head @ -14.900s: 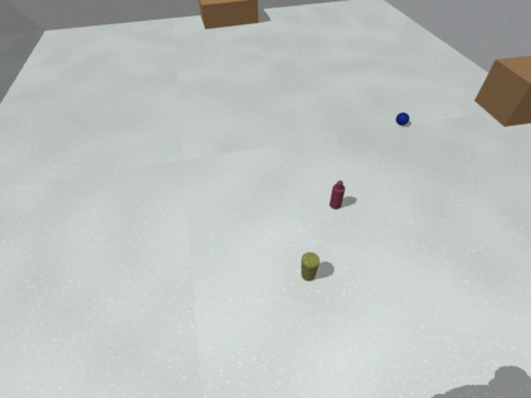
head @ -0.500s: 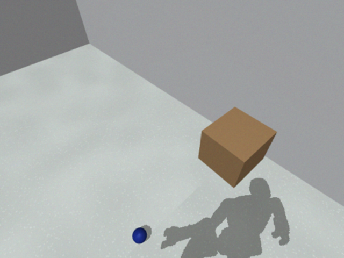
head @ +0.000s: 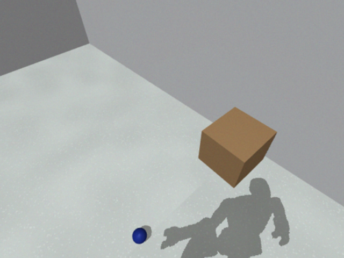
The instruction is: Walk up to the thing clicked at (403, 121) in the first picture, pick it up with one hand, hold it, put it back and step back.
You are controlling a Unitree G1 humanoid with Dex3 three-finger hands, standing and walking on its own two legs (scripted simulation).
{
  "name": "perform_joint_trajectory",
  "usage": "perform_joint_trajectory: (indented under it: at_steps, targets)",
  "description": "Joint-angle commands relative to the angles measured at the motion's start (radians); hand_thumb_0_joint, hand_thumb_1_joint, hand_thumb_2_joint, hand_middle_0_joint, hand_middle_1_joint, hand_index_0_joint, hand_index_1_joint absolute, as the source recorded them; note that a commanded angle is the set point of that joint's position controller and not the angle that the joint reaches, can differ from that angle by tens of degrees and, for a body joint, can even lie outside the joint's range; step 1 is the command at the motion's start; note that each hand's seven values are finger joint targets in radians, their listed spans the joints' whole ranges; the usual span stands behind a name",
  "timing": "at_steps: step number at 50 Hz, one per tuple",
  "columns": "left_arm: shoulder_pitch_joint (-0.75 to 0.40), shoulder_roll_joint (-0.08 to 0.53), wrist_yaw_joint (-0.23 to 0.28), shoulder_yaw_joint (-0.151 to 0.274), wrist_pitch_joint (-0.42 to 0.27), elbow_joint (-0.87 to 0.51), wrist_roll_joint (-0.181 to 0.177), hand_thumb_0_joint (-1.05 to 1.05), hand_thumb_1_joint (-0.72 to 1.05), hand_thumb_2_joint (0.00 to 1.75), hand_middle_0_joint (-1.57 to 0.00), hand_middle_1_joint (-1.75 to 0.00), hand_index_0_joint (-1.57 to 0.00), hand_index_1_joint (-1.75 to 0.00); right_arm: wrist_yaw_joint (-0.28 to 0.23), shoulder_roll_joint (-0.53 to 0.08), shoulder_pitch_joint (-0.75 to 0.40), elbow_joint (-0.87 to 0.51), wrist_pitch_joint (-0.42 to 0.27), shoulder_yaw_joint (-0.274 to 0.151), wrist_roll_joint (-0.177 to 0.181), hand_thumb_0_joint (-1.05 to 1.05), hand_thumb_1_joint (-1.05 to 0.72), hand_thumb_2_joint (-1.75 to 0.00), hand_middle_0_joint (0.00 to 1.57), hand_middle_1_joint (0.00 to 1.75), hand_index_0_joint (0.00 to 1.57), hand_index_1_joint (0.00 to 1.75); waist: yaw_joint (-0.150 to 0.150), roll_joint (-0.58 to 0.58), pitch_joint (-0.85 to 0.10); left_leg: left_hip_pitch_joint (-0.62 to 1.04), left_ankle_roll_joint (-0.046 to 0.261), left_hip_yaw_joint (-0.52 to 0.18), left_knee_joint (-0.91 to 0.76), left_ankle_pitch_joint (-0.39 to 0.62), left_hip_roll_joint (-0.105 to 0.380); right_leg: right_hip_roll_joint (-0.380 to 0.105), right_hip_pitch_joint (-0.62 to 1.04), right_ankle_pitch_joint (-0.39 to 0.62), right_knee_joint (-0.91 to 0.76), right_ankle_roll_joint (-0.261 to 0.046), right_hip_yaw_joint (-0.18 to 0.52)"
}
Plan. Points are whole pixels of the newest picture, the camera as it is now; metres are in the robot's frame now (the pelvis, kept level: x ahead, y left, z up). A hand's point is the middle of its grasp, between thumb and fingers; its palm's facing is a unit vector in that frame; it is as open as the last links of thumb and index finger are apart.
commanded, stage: stand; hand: left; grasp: from above
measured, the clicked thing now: (139, 235) +0.41 +0.21 -0.74
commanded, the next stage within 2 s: rise first in 0.40 s
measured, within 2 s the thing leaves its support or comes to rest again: neither
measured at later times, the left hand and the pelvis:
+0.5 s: hand out of the picture +0.07 +0.25 -0.16, palm faces -0.04 -0.94 -0.34, open 7.4 cm; pelvis +0.00 +0.00 +0.00, yaw +0 degrees
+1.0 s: hand out of the picture +0.13 +0.26 -0.20, palm faces -0.10 -0.91 -0.40, open 13.1 cm; pelvis -0.01 +0.01 -0.05, yaw +1 degrees
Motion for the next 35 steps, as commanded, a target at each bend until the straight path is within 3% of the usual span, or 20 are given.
perform_joint_trajectory:
  at_steps: [1, 14, 24, 25, 26, 27, 28, 29, 30, 32, 33, 35]
  targets:
    - [-0.038, 0.219, 0.014, 0.043, -0.026, -0.064, 0.000, 0.00, 0.90, 0.90, -0.20, -0.30, -0.20, -0.30, -0.013, -0.213, -0.033, -0.059, -0.018, -0.040, 0.005, 0.00, -0.90, -0.90, 0.20, 0.30, 0.20, 0.30, 0.003, 0.013, -0.067, 0.033, 0.034, -0.092, -0.040, 0.132, 0.108, -0.126, -0.020, 0.158, -0.051, -0.031, 0.087]
    - [-0.037, 0.219, 0.015, 0.046, -0.026, -0.059, 0.000, 0.00, 0.90, 0.90, -0.20, -0.30, -0.20, -0.30, -0.011, -0.208, -0.030, -0.062, -0.016, -0.041, 0.006, 0.00, -0.90, -0.90, 0.20, 0.30, 0.20, 0.30, 0.002, -0.008, -0.046, 0.021, 0.033, -0.098, -0.047, 0.113, 0.105, -0.121, -0.029, 0.125, -0.058, -0.031, 0.084]
    - [-0.038, 0.213, 0.014, 0.047, -0.023, -0.062, 0.002, 0.00, 0.90, 0.90, -0.20, -0.30, -0.20, -0.30, -0.017, -0.215, -0.038, -0.066, -0.020, -0.040, 0.006, 0.00, -0.90, -0.90, 0.20, 0.30, 0.20, 0.30, 0.008, 0.009, -0.075, 0.044, 0.037, -0.097, -0.033, 0.182, 0.113, -0.123, -0.013, 0.190, -0.039, -0.030, 0.075]
    - [-0.039, 0.211, 0.014, 0.046, -0.022, -0.062, 0.002, 0.00, 0.84, 0.96, -0.23, -0.37, -0.21, -0.38, -0.017, -0.213, -0.034, -0.065, -0.019, -0.039, 0.006, 0.00, -0.90, -0.91, 0.20, 0.30, 0.20, 0.30, 0.007, 0.006, -0.067, 0.036, 0.038, -0.093, -0.037, 0.174, 0.110, -0.124, -0.013, 0.190, -0.042, -0.031, 0.077]
    - [-0.390, 0.041, 0.028, 0.052, -0.110, -0.413, -0.048, 0.00, 0.76, 0.90, -0.19, -0.45, -0.17, -0.46, -0.037, -0.046, -0.005, -0.335, -0.071, 0.009, 0.077, 0.00, -0.93, -0.91, 0.20, 0.30, 0.20, 0.30, -0.111, 0.022, 0.005, -0.120, 0.030, 0.013, 0.042, 0.030, -0.030, 0.012, -0.239, 0.101, 0.039, -0.017, -0.008]
    - [-0.488, 0.085, 0.033, 0.065, -0.100, -0.309, -0.046, 0.00, 0.68, 0.90, -0.20, -0.53, -0.18, -0.54, -0.047, -0.072, 0.038, -0.281, -0.069, 0.002, 0.078, 0.00, -0.91, -0.90, 0.20, 0.30, 0.20, 0.30, -0.078, -0.028, -0.029, -0.116, 0.035, 0.009, 0.060, 0.004, -0.034, 0.009, -0.195, 0.055, 0.040, -0.012, -0.017]
    - [-0.289, 0.197, 0.036, 0.129, -0.062, -0.145, -0.017, 0.00, 0.60, 0.89, -0.21, -0.61, -0.20, -0.62, -0.058, -0.108, 0.073, -0.290, -0.058, -0.022, 0.081, 0.00, -0.90, -0.90, 0.20, 0.30, 0.20, 0.30, -0.044, -0.022, -0.021, -0.142, 0.032, 0.014, 0.069, -0.012, -0.035, 0.013, -0.197, 0.014, 0.043, -0.019, -0.028]
    - [-0.257, 0.194, 0.022, 0.139, -0.043, -0.076, 0.003, 0.00, 0.52, 0.89, -0.19, -0.68, -0.18, -0.69, -0.056, -0.107, 0.091, -0.303, -0.056, -0.035, 0.072, 0.00, -0.88, -0.90, 0.20, 0.30, 0.20, 0.30, -0.040, -0.049, -0.050, -0.171, 0.036, 0.012, 0.108, -0.018, -0.042, 0.013, -0.217, -0.004, 0.065, -0.023, -0.026]
    - [-0.337, 0.231, 0.006, 0.157, -0.043, -0.100, 0.028, 0.00, 0.44, 0.90, -0.17, -0.76, -0.17, -0.77, -0.056, -0.104, 0.096, -0.330, -0.059, -0.044, 0.066, 0.00, -0.89, -0.90, 0.20, 0.30, 0.20, 0.30, -0.033, -0.055, -0.088, -0.191, 0.038, 0.007, 0.144, -0.008, -0.038, 0.013, -0.234, 0.009, 0.104, -0.024, -0.029]
    - [-0.204, 0.248, -0.016, 0.205, -0.038, -0.061, 0.087, 0.00, 0.28, 0.92, -0.12, -0.92, -0.14, -0.91, -0.054, -0.102, 0.142, -0.362, -0.070, -0.076, 0.039, 0.00, -0.89, -0.90, 0.20, 0.30, 0.20, 0.30, -0.002, -0.012, -0.221, -0.216, 0.031, 0.003, 0.218, 0.060, -0.046, 0.007, -0.231, 0.080, 0.187, -0.027, -0.025]
    - [-0.118, 0.213, -0.025, 0.203, -0.027, -0.068, 0.102, 0.00, 0.20, 0.92, -0.11, -0.99, -0.14, -0.96, -0.047, -0.097, 0.148, -0.390, -0.072, -0.082, 0.036, 0.00, -0.88, -0.90, 0.20, 0.30, 0.20, 0.30, 0.026, 0.027, -0.259, -0.233, 0.025, 0.004, 0.241, 0.089, -0.052, 0.007, -0.220, 0.100, 0.218, -0.032, -0.025]
    - [-0.095, 0.209, -0.021, 0.210, -0.003, -0.139, 0.129, 0.00, 0.04, 0.94, -0.08, -1.05, -0.11, -1.01, -0.044, -0.081, 0.139, -0.446, -0.076, -0.083, 0.040, 0.00, -0.89, -0.90, 0.20, 0.30, 0.20, 0.30, 0.042, 0.053, -0.285, -0.242, 0.020, 0.004, 0.248, 0.108, -0.059, 0.009, -0.213, 0.107, 0.234, -0.033, -0.023]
